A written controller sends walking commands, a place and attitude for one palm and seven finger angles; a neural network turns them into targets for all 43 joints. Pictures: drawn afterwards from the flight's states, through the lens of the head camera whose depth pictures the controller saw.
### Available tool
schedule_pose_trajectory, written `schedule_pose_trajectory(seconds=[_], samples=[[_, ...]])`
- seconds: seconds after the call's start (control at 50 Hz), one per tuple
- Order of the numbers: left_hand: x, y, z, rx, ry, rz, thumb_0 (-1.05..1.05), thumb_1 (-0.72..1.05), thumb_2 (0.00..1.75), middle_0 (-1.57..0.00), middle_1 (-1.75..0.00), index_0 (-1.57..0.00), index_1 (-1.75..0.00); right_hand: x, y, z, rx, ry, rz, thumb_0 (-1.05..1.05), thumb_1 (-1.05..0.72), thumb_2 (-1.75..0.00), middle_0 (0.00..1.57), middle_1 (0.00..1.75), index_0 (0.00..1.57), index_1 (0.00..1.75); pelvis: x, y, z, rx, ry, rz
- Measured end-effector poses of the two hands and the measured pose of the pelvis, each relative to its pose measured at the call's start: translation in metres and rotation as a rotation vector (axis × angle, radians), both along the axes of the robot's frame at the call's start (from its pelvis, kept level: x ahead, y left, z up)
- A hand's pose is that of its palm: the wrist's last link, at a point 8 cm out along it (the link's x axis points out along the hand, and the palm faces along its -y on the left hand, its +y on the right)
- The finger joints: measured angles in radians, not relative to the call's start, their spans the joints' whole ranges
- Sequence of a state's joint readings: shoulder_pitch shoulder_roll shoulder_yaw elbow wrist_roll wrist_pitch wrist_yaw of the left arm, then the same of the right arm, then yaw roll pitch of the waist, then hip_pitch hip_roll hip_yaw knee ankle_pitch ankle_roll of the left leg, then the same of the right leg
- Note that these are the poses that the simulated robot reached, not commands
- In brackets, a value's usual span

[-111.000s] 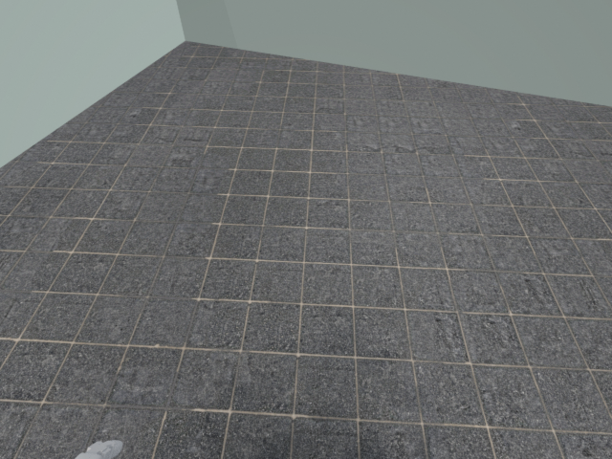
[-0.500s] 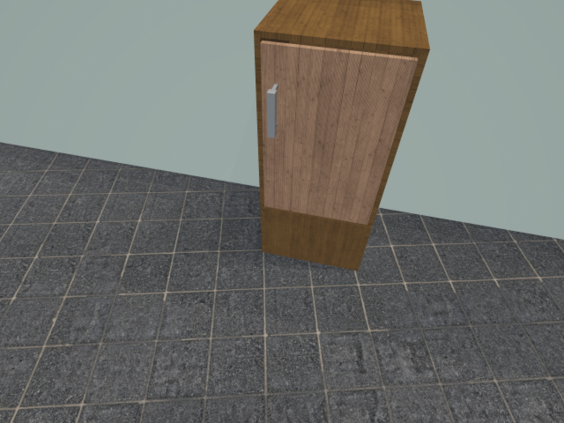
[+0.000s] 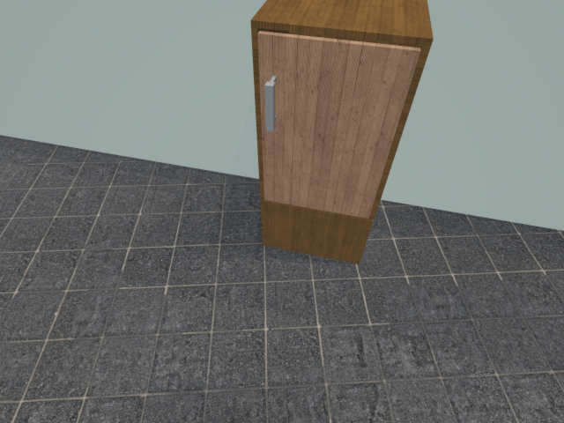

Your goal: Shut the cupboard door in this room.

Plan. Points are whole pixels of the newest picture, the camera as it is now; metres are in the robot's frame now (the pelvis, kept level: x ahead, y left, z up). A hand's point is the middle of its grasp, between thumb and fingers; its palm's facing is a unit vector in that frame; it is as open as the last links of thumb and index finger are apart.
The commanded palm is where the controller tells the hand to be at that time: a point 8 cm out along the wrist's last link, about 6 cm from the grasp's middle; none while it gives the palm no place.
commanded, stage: look to check the result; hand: left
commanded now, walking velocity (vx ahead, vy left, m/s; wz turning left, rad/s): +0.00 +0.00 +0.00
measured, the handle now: (272, 103) +0.89 +0.08 -0.03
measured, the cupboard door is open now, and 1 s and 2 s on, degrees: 0 0 0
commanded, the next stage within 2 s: stand and wait in 0.22 s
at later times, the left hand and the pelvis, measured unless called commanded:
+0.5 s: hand out of the picture +0.01 +0.16 -0.18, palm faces +0.04 -0.98 -0.18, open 7.4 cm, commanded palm none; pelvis +0.02 +0.00 +0.00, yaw +0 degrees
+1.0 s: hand out of the picture +0.01 +0.16 -0.17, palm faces +0.05 -0.98 -0.18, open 7.4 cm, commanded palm none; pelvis +0.03 -0.01 +0.00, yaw +0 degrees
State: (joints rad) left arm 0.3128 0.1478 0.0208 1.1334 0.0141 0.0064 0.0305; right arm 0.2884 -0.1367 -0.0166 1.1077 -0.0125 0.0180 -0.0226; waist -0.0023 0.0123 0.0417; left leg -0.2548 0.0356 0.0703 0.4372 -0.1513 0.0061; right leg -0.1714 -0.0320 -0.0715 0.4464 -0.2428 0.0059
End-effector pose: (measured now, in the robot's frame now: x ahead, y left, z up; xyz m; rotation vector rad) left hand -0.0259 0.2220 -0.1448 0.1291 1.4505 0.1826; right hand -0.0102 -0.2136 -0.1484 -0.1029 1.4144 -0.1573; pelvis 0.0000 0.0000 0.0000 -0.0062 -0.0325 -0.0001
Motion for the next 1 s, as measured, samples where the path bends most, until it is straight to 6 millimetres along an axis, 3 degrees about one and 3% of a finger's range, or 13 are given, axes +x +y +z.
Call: schedule_pose_trajectory(seconds=[0.42, 1.0], samples=[[0.026, -0.012, -0.002, -0.024, -0.023, -0.008, 0.00, 0.91, 0.90, -0.20, -0.30, -0.20, -0.30, 0.011, -0.003, 0.003, -0.005, 0.016, 0.000, 0.01, -0.91, -0.90, 0.20, 0.30, 0.20, 0.30, 0.014, -0.004, 0.001, 0.002, 0.006, 0.000], [0.033, -0.017, 0.000, -0.019, -0.006, 0.007, 0.00, 0.91, 0.90, -0.20, -0.30, -0.20, -0.30, 0.035, -0.013, 0.004, -0.016, 0.005, 0.019, 0.01, -0.92, -0.90, 0.20, 0.30, 0.20, 0.30, 0.031, -0.010, 0.003, 0.005, 0.004, 0.004]])
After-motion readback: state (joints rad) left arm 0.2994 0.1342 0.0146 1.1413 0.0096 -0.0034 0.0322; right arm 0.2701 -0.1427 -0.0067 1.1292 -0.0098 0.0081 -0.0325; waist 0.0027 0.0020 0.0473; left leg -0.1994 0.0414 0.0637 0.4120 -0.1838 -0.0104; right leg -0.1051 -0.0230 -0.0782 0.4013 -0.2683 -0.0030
